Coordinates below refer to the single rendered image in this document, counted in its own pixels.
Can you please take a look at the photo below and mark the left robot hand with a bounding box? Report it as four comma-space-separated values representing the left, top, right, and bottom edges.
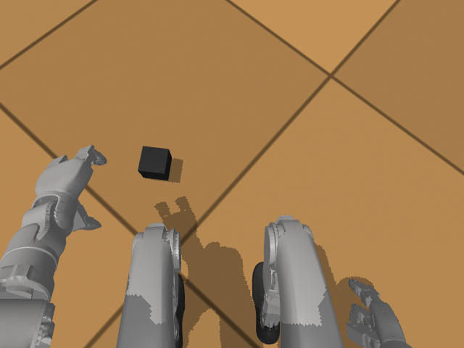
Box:
35, 145, 107, 231

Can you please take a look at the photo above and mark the left robot arm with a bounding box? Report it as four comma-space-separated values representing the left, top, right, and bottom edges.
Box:
0, 191, 78, 348

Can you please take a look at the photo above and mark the right robot foot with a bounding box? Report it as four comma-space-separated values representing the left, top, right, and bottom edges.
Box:
252, 262, 280, 344

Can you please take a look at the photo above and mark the right robot hand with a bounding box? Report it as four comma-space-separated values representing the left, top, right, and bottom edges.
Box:
346, 279, 406, 348

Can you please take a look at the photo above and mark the cube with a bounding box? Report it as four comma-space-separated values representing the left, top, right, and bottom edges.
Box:
138, 146, 172, 181

